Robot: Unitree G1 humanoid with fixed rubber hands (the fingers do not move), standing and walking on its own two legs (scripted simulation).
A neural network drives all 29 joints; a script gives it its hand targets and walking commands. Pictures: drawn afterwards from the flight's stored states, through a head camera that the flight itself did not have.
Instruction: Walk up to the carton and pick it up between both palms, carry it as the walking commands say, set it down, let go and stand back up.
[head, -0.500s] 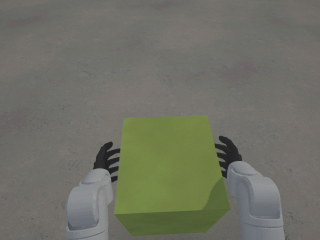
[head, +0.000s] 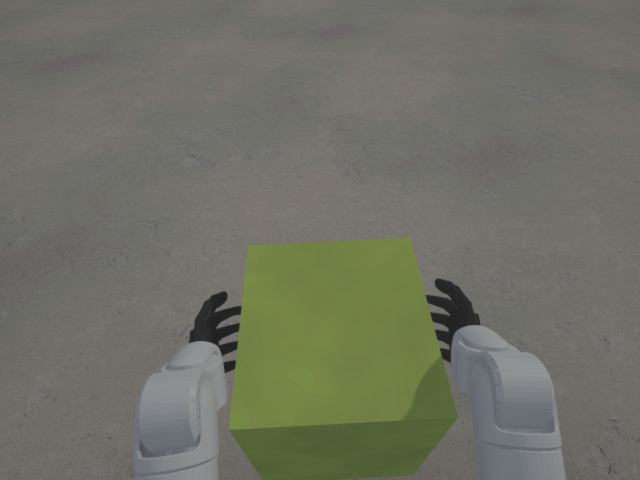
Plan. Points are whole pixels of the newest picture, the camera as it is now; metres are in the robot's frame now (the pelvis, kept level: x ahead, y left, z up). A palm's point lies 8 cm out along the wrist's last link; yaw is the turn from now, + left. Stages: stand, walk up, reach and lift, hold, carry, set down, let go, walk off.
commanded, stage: carry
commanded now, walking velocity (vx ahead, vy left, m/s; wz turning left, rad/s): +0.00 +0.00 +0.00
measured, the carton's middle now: (334, 366) +0.28 +0.01 +0.01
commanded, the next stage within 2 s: none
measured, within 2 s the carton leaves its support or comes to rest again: neither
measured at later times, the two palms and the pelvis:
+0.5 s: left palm (188, 379) +0.22 +0.16 +0.09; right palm (475, 386) +0.21 -0.13 +0.10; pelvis -0.04 +0.03 +0.00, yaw -1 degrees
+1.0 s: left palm (207, 386) +0.22 +0.15 +0.08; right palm (483, 389) +0.22 -0.14 +0.08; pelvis -0.05 +0.01 +0.00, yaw -1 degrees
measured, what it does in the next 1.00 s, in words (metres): steps on the spot: right foot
